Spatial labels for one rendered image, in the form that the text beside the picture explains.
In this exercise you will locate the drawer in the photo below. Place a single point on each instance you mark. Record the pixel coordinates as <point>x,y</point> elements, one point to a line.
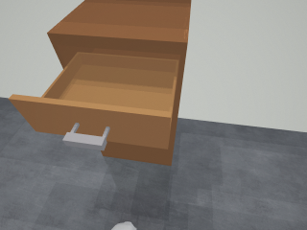
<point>133,96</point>

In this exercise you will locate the cabinet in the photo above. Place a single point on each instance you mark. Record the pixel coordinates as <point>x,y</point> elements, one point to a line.
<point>132,28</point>

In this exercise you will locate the handle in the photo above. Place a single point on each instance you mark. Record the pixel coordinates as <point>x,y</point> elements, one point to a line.
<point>85,141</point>

